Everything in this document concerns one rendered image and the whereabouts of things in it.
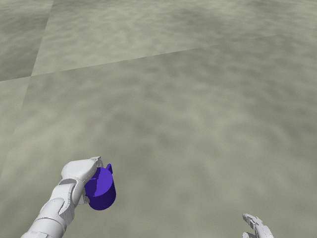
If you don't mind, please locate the right robot hand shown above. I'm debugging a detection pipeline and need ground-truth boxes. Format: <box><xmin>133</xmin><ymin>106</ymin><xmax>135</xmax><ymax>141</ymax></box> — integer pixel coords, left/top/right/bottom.
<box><xmin>242</xmin><ymin>213</ymin><xmax>274</xmax><ymax>238</ymax></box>

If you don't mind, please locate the mug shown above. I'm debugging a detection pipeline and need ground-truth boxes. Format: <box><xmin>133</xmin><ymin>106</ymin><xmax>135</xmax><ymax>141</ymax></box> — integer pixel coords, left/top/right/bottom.
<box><xmin>84</xmin><ymin>164</ymin><xmax>116</xmax><ymax>210</ymax></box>

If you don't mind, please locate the left robot hand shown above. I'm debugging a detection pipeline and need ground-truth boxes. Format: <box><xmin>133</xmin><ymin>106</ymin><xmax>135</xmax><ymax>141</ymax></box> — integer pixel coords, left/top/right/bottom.
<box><xmin>61</xmin><ymin>156</ymin><xmax>104</xmax><ymax>205</ymax></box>

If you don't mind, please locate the left robot arm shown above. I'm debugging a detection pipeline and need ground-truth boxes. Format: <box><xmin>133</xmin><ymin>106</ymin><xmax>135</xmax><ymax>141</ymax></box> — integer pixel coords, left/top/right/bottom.
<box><xmin>21</xmin><ymin>176</ymin><xmax>84</xmax><ymax>238</ymax></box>

